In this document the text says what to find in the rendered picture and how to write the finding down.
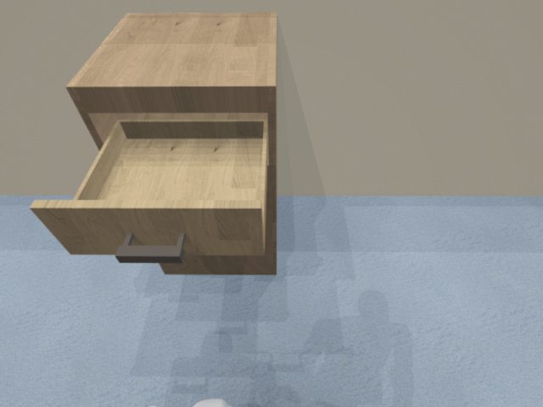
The drawer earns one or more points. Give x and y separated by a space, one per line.
157 178

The handle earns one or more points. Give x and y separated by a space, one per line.
128 253

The cabinet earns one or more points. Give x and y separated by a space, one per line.
189 66

